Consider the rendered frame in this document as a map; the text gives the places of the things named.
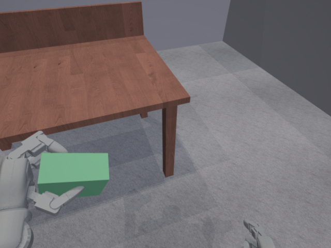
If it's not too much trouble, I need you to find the left robot forearm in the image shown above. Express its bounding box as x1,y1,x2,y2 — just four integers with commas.
0,208,34,248

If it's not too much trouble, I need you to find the robot right hand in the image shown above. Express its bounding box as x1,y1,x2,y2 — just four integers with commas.
243,219,276,248

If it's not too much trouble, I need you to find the sponge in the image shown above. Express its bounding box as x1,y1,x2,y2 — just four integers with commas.
37,153,109,197

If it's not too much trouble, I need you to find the table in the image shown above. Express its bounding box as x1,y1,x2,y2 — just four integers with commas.
0,1,190,177

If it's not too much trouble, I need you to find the robot left hand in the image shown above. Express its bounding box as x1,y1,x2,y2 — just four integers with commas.
0,131,85,216

